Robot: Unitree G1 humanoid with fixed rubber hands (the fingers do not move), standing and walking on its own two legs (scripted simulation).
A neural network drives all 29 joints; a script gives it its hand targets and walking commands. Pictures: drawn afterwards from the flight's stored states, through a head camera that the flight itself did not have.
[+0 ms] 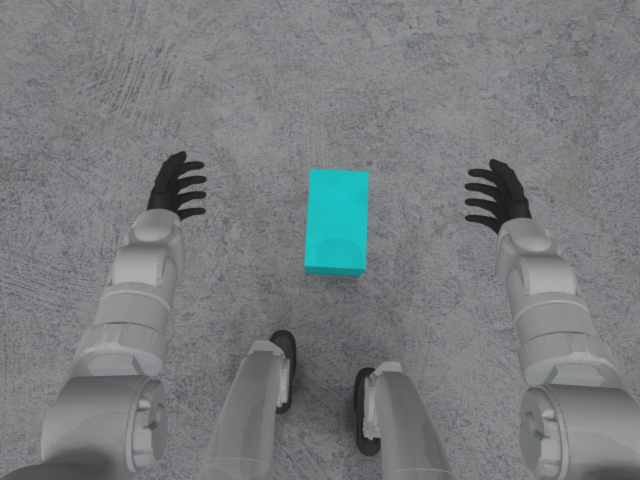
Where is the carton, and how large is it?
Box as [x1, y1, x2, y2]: [304, 169, 368, 276]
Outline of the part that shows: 310,169 304,263 306,273 358,276 365,269 368,172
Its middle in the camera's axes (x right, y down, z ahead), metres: +0.04 -0.03 +1.02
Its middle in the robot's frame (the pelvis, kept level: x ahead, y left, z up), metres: +0.54 -0.01 -0.61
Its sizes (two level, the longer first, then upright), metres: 0.244 0.145 0.155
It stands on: the floor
